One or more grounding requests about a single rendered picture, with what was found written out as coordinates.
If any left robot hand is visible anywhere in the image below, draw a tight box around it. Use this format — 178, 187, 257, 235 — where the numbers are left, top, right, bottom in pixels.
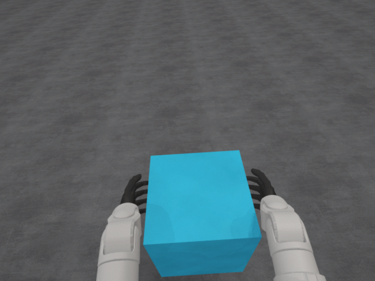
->
120, 174, 148, 214

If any carton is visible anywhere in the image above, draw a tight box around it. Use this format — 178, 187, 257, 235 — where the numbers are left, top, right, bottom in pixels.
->
143, 150, 262, 277

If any left robot forearm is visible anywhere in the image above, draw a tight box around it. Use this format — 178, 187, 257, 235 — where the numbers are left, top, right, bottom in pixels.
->
96, 203, 142, 281

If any right robot forearm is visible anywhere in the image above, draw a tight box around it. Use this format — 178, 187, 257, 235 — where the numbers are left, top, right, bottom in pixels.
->
260, 195, 326, 281

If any right robot hand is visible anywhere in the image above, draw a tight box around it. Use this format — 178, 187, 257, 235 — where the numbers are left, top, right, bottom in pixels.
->
246, 169, 276, 210

